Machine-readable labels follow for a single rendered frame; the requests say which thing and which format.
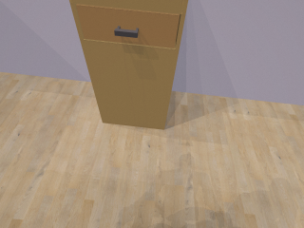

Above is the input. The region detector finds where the cabinet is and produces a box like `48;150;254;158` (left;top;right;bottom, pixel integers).
69;0;188;130

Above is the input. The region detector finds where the handle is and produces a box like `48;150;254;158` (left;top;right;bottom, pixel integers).
114;26;139;38

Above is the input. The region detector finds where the drawer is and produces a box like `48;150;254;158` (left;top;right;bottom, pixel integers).
76;4;180;48

